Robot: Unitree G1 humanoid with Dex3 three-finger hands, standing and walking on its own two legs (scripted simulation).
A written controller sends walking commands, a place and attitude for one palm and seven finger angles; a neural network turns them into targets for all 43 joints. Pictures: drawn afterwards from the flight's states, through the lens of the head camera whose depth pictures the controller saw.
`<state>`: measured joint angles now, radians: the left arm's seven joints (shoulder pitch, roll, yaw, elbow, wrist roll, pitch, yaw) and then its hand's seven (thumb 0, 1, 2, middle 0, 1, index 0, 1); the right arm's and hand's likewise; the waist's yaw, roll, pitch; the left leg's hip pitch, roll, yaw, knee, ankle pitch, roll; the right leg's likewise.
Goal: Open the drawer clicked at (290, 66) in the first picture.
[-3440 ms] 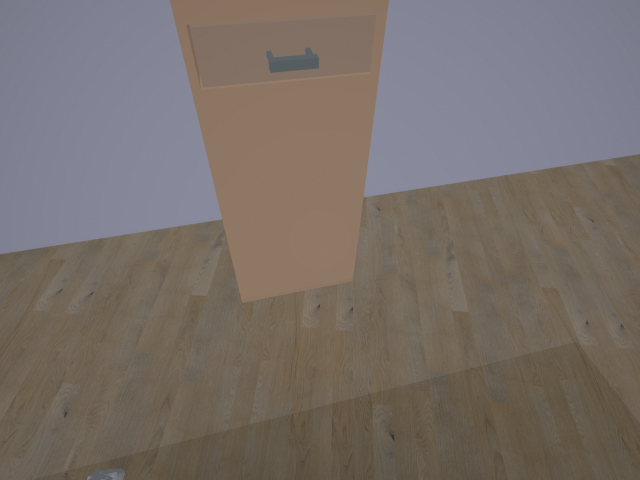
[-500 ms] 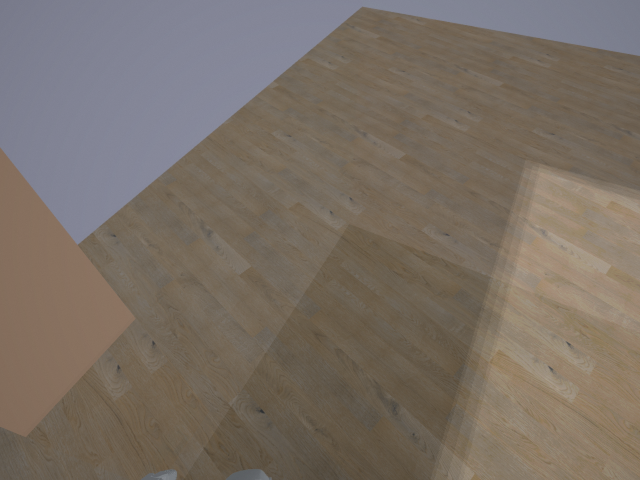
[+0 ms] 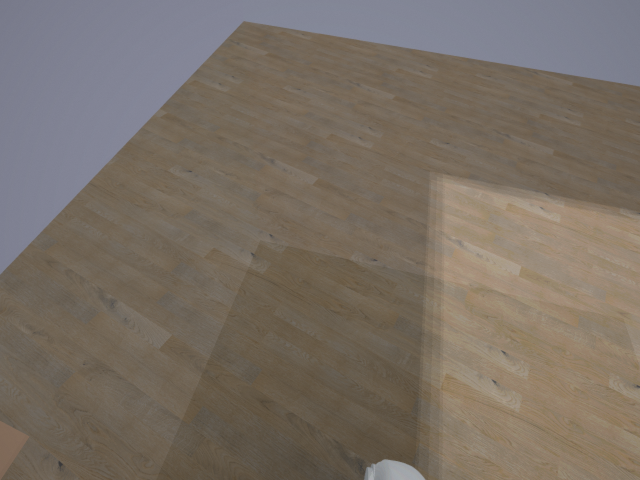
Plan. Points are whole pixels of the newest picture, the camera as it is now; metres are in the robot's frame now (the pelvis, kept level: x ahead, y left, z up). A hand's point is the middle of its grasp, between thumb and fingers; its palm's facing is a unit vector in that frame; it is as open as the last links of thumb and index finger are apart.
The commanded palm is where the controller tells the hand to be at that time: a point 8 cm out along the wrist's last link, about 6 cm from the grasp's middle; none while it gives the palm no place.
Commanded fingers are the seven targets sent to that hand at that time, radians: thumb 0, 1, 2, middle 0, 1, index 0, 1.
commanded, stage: walk to a spot facing it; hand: left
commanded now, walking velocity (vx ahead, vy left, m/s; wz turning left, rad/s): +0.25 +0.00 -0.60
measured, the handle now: out of the picture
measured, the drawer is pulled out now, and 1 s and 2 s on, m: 0.00 0.00 0.00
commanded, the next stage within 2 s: turn to face it in 0.16 s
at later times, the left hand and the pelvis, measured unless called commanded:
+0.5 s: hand (282, 361) +0.33 +0.08 -0.17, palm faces -0.19 -0.96 -0.18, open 7.4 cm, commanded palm none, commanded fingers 0.00 0.90 0.90 -0.20 -0.30 -0.20 -0.30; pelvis +0.18 -0.06 -0.01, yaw -9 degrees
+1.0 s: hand (214, 387) +0.28 +0.19 -0.17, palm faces +0.18 -0.95 -0.27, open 7.4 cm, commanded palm none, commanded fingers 0.00 0.90 0.90 -0.20 -0.30 -0.20 -0.30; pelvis +0.23 -0.04 +0.00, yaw +7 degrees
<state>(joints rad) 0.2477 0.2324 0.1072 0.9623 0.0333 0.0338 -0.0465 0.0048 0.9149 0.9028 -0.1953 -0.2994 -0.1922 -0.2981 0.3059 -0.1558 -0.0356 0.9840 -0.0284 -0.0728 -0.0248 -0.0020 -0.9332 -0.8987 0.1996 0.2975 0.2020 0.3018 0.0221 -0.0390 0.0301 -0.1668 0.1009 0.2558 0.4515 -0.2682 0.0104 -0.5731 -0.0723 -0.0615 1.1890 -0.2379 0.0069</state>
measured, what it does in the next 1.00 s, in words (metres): walks ahead: right foot, then left foot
